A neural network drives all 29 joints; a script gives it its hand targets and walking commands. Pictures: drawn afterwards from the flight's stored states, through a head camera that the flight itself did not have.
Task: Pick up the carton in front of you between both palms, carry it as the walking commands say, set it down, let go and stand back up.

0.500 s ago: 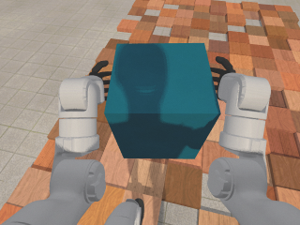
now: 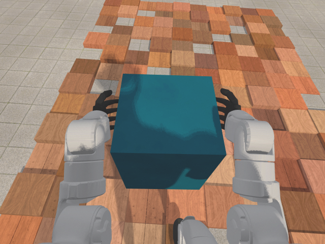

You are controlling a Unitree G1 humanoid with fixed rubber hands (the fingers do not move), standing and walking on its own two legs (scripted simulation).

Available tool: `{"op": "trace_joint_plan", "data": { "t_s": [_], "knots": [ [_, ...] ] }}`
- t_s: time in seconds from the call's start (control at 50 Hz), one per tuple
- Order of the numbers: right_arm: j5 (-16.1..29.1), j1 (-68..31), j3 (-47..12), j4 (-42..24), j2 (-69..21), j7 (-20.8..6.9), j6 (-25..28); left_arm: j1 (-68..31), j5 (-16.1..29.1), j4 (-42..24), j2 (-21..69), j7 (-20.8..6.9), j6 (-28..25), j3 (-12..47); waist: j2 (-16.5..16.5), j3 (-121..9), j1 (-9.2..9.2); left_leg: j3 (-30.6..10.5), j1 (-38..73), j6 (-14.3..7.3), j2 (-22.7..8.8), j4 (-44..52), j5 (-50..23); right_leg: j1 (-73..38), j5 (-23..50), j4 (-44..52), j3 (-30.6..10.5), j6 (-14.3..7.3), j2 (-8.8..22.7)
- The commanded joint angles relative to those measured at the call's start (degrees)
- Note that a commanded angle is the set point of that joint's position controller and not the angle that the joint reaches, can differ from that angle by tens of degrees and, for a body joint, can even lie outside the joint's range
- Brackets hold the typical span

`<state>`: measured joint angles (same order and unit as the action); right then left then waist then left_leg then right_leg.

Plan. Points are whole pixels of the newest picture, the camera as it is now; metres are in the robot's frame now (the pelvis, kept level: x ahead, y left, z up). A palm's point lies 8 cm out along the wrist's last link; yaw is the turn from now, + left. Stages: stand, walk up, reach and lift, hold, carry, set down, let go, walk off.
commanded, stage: carry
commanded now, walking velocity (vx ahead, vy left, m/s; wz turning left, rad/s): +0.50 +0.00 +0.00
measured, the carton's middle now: (165, 137) +0.36 -0.02 +0.03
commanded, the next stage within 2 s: none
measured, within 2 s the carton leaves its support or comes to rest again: neither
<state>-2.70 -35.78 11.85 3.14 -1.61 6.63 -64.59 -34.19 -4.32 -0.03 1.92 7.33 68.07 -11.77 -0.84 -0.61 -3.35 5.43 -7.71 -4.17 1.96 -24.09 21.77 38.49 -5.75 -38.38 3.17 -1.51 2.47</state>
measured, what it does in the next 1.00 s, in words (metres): walks ahead: right foot, then left foot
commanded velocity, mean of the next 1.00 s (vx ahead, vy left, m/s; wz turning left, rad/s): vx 0.50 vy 0.00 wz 0.00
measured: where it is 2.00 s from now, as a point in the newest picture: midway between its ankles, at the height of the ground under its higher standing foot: (143, 95)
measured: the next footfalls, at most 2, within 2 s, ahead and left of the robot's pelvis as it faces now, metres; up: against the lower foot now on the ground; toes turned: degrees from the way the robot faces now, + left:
right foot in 0.08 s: +0.23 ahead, -0.10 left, +0.00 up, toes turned -5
left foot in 0.60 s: +0.55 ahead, +0.12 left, -0.01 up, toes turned +5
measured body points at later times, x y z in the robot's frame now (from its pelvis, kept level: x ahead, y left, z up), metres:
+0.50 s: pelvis +0.29 -0.01 +0.00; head +0.32 -0.01 +0.45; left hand +0.67 +0.17 +0.15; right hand +0.70 -0.13 +0.16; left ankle +0.44 +0.13 -0.70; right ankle +0.19 -0.10 -0.73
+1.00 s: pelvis +0.62 +0.06 -0.01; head +0.68 +0.07 +0.43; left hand +1.01 +0.20 +0.09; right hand +1.00 -0.11 +0.10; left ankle +0.51 +0.11 -0.75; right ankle +0.78 -0.05 -0.71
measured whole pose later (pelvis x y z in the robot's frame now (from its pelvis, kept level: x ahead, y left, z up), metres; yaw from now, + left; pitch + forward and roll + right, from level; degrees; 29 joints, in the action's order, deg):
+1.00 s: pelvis +0.62 +0.06 -0.01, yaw +1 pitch +6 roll -1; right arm -2.5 -37.9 13.8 0.2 -1.5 7.1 -66.9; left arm -38.3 -3.9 -0.9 1.7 8.3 70.4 -12.1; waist -0.9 1.5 -3.7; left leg 4.6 -7.5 -5.1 3.0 -24.0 22.2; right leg 39.4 -4.0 -37.5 4.8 -1.4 1.3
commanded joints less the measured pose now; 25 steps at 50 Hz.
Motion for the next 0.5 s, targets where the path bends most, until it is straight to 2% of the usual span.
{"op": "trace_joint_plan", "data": {
  "t_s": [0.0,0.02,0.04,0.06,0.08,0.1,0.12,0.14,0.16,0.2,0.26,0.3,0.36,0.46,0.48],
  "knots": [
    [26.04,-40.91,-39.82,-7.65,-56.93,-13.66,-1.84,-46.29,23.85,-8.08,55.90,-9.87,-1.57,40.11,9.63,-23.82,-1.10,-5.03,16.74,-4.36,-11.42,-3.74,-48.90,-6.78,6.51,8.71,4.66,-2.19,-3.81],
    [25.86,-40.62,-39.07,-7.26,-55.35,-13.33,-2.70,-46.40,24.12,-7.76,54.09,-9.82,-0.64,39.29,9.88,-25.23,0.34,-3.41,15.42,-2.94,-10.81,-8.36,-51.97,-13.40,7.43,12.02,6.24,-2.91,-5.12],
    [25.61,-40.02,-38.10,-6.47,-53.76,-13.01,-3.68,-45.66,23.89,-6.54,52.34,-9.80,0.29,37.98,7.97,-27.81,2.37,-1.12,11.26,-1.03,-9.58,-15.38,-51.20,-24.19,9.58,14.67,7.49,-3.37,-5.69],
    [25.46,-41.41,-37.09,-5.69,-52.33,-12.74,-4.65,-44.25,23.66,-5.07,50.72,-9.90,1.22,36.51,4.10,-30.50,4.73,-1.89,0.95,0.61,-8.98,-24.13,-36.78,-36.84,9.56,12.17,0.08,-4.26,1.28],
    [25.63,-43.01,-36.13,-4.66,-52.39,-12.46,-5.90,-45.37,22.93,-3.14,47.65,-9.71,1.76,34.76,-9.17,-39.14,5.68,-3.20,-19.05,2.54,-4.09,-40.79,-16.50,-57.80,13.14,6.28,-22.84,-14.21,16.46],
    [25.48,-43.72,-35.00,-4.51,-51.41,-12.37,-6.89,-43.85,23.22,-1.57,48.33,-9.68,2.24,33.81,-15.17,-37.93,7.48,-4.38,-31.67,3.33,3.22,-49.60,9.65,-60.90,15.07,11.77,-33.95,-17.64,17.54],
    [25.41,-46.14,-34.89,-4.03,-52.38,-12.31,-7.31,-45.93,23.88,-3.00,48.87,-10.02,2.70,33.42,-11.31,-35.03,7.27,-7.56,-36.43,2.35,0.17,-51.03,9.11,-59.26,13.95,11.81,-30.06,-16.36,16.76],
    [25.28,-47.27,-34.06,-3.43,-53.24,-12.15,-7.85,-48.66,25.28,-3.40,51.38,-10.42,3.35,33.91,-5.60,-33.21,7.55,-8.56,-36.77,1.86,-1.80,-48.70,6.40,-56.18,15.71,12.44,-26.97,-14.26,16.06],
    [25.27,-48.72,-33.53,-3.90,-54.16,-11.96,-8.22,-52.57,27.02,-5.56,53.39,-10.80,3.63,34.63,-2.86,-30.50,7.08,-8.84,-35.67,1.71,-4.04,-44.02,2.88,-51.40,16.83,14.01,-23.02,-12.42,15.46],
    [24.88,-51.65,-32.96,-5.18,-55.66,-11.36,-9.00,-58.73,29.18,-9.01,55.67,-11.21,4.20,35.04,-3.53,-30.71,6.05,-8.98,-30.79,2.37,-5.50,-39.21,-1.03,-45.92,14.42,16.49,-18.54,-10.70,13.82],
    [22.52,-51.52,-31.16,-4.82,-54.89,-10.08,-10.19,-60.78,29.83,-9.49,55.47,-11.42,5.79,34.01,-4.84,-29.72,6.27,-7.11,-34.19,3.94,-5.53,-34.36,-5.26,-46.51,12.22,17.58,-13.77,-12.00,11.94],
    [20.67,-50.03,-29.90,-2.60,-53.87,-9.57,-11.05,-59.45,29.50,-6.89,55.19,-11.73,6.73,33.23,-4.95,-28.75,7.28,-6.33,-36.53,4.60,-5.97,-29.61,-8.81,-47.97,14.46,17.17,-11.83,-11.96,11.41],
    [18.72,-49.02,-28.50,1.38,-54.09,-9.91,-11.56,-58.75,28.79,-1.99,56.07,-12.73,7.14,32.28,-6.06,-27.02,8.36,-4.59,-38.04,4.05,-5.75,-24.77,-14.52,-49.41,19.12,15.96,-9.55,-10.81,10.36],
    [17.67,-49.36,-26.85,7.54,-56.51,-11.29,-10.97,-59.40,28.37,4.35,59.53,-13.98,6.13,31.05,-6.26,-21.78,9.15,-3.42,-34.86,2.34,-5.13,-13.97,-20.22,-49.38,21.00,14.47,-7.20,-8.19,9.75],
    [17.54,-49.04,-26.29,9.03,-56.89,-11.63,-10.74,-59.04,28.18,5.76,60.21,-14.15,5.78,30.75,-6.15,-20.30,9.24,-2.01,-33.83,2.05,-4.31,-10.87,-20.79,-49.28,21.15,14.00,-6.36,-7.48,8.99]
  ]
}}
